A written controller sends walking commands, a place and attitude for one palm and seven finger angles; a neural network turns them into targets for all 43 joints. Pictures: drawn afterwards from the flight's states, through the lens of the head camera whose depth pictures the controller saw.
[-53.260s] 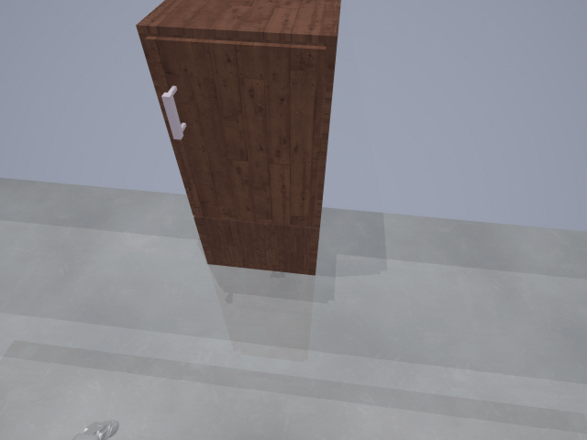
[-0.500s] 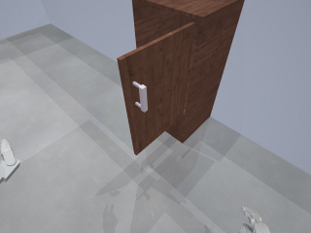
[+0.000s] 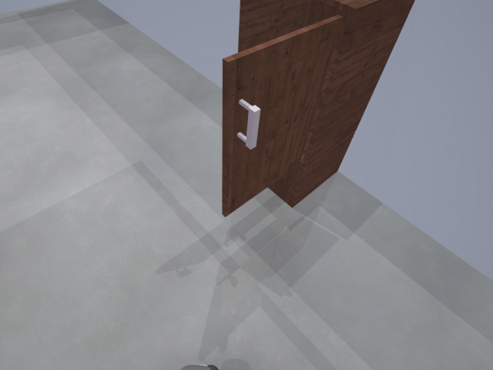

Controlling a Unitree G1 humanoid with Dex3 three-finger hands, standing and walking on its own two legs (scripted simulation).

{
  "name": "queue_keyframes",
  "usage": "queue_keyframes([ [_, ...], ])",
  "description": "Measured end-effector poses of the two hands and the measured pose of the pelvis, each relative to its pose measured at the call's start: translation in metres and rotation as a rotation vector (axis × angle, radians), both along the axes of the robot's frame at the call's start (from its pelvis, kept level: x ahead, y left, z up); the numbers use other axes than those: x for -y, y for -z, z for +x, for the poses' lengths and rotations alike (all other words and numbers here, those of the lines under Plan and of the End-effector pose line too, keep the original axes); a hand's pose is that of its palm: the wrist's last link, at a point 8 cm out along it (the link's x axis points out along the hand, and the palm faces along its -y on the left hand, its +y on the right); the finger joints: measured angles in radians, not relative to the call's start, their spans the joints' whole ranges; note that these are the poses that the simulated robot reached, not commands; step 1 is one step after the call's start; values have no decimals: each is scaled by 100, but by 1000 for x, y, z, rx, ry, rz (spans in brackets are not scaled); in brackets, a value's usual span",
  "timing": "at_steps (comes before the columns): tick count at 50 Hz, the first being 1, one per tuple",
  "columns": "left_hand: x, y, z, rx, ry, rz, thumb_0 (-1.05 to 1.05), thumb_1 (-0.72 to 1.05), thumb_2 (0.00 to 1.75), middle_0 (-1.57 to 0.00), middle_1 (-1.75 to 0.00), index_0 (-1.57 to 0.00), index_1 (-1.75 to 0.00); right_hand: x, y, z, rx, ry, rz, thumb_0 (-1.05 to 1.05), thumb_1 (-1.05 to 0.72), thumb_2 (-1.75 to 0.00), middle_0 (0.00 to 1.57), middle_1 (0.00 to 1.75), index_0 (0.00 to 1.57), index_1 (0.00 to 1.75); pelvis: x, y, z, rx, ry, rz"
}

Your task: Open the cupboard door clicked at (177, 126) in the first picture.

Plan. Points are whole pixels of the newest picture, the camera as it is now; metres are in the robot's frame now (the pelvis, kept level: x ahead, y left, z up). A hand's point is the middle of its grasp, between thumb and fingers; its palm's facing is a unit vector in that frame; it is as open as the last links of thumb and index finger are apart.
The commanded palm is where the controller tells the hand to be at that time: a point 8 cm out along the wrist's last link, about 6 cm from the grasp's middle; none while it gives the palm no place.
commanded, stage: let the arm hang, fingers relaxed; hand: left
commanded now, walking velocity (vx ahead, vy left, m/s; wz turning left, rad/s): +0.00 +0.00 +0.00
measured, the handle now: (247, 124) +0.67 +0.05 -0.02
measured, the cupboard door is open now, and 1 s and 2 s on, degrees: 90 90 90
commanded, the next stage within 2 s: look to check the result in 0.66 s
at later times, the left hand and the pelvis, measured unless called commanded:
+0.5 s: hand out of the picture +0.05 +0.22 -0.16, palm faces +0.03 -0.97 -0.23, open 7.3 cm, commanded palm none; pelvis -0.03 +0.02 +0.00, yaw +0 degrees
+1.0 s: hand out of the picture -0.04 +0.24 -0.16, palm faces +0.00 -0.96 -0.28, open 7.4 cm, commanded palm none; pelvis -0.07 +0.02 +0.00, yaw -1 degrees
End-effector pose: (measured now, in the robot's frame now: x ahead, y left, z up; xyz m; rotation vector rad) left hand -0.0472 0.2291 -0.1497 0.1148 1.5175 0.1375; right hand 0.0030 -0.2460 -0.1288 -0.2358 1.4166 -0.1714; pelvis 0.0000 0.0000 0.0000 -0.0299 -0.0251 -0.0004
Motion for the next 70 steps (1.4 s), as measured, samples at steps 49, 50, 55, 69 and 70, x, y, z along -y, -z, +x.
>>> queue_keyframes([
  [49,-61,-20,3,136,51,127,0,90,90,-20,-30,-20,-30,6,2,-25,101,-5,-30,0,-91,-90,19,30,20,30,-23,-4,-68,31,12,21],
  [50,-61,-21,4,139,55,127,0,90,90,-20,-30,-21,-30,3,2,-25,104,-5,-21,0,-91,-90,20,30,20,30,-23,-5,-69,29,12,22],
  [55,-62,-27,9,152,68,137,0,90,90,-20,-30,-21,-30,-4,5,-20,119,0,14,0,-90,-90,20,30,20,30,-21,-7,-67,20,13,28],
  [69,-57,-32,37,169,93,161,0,90,90,-20,-30,-21,-30,11,6,-18,91,27,7,0,-90,-90,20,30,20,30,-12,-8,-48,9,28,35],
  [70,-56,-32,40,172,95,161,0,90,90,-20,-30,-21,-30,13,6,-17,90,28,3,0,-90,-90,20,30,20,30,-11,-8,-47,8,29,35],
])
